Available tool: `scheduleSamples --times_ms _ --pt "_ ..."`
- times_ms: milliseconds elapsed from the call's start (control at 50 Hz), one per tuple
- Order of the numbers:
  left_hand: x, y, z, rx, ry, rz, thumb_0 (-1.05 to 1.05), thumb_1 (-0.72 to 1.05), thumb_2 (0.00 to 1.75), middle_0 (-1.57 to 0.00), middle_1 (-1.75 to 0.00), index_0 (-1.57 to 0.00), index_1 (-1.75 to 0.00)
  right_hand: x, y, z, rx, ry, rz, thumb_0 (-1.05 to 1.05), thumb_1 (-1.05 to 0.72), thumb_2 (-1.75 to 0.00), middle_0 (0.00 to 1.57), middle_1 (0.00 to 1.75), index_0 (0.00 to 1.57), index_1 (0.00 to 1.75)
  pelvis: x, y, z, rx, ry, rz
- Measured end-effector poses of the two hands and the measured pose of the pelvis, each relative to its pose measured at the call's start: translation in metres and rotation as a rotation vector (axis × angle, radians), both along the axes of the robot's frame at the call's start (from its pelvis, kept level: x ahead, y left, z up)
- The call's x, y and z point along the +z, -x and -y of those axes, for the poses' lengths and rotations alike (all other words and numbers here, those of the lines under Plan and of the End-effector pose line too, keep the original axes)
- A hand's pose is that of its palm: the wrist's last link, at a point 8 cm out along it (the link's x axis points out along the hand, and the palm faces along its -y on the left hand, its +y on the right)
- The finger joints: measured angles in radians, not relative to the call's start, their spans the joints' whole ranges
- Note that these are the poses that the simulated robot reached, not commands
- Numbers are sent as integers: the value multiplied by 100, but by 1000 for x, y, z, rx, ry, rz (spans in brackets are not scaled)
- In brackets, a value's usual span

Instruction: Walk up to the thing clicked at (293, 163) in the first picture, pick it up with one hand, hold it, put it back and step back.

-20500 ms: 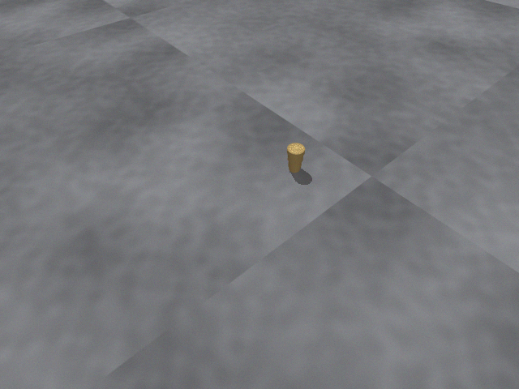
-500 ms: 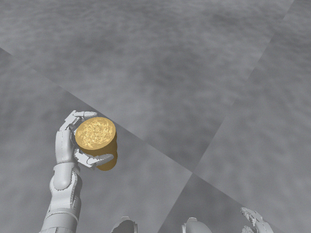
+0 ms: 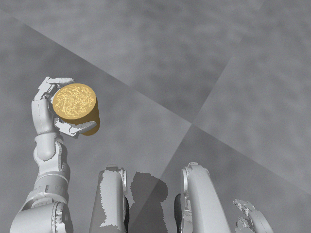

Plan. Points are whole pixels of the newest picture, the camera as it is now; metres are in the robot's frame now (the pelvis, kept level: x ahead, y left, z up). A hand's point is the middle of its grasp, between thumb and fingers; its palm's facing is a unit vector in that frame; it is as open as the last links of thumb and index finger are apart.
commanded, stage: crouch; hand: left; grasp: from the side
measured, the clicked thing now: (82, 115) +0.42 +0.20 -0.06
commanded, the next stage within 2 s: lower in 1.18 s
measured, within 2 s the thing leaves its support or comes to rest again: neither
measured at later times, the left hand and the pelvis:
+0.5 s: hand (86, 116) +0.46 +0.23 -0.20, palm faces +0.23 -0.97 -0.02, open 12.1 cm; pelvis -0.03 +0.00 -0.15, yaw -3 degrees
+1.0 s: hand (90, 120) +0.47 +0.24 -0.27, palm faces +0.21 -0.98 -0.02, open 12.1 cm; pelvis -0.03 +0.01 -0.20, yaw -7 degrees
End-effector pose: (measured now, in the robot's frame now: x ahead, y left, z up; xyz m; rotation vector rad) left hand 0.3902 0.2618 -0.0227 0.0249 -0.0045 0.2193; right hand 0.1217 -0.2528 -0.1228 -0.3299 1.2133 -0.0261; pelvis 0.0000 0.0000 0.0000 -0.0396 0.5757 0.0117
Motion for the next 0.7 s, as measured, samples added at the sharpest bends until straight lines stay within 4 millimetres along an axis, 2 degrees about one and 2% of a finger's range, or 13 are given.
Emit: scheduleSamples --times_ms 160,320,500,700 --pt "-70 -16 -4 26 2 3 1 -61 88 -75 -107 -62 -104 -62 27 4 16 19 -64 0 -93 -92 20 30 21 30 -63 16 1 -8 8 -12" --pt "-124 -29 -12 32 -4 5 1 -61 88 -74 -108 -61 -105 -108 65 13 -8 56 -147 0 -94 -92 20 30 20 30 -115 27 0 -19 19 6" --pt "-171 -37 -15 16 8 -11 1 -61 88 -74 -108 -61 -105 -136 98 17 -13 85 -228 0 -93 -92 20 30 20 30 -152 32 -2 -32 39 43" --pt "-206 -46 -20 17 14 -7 1 -61 88 -74 -107 -61 -104 -153 105 18 23 120 -255 0 -92 -91 20 30 21 30 -180 34 -4 -51 69 83"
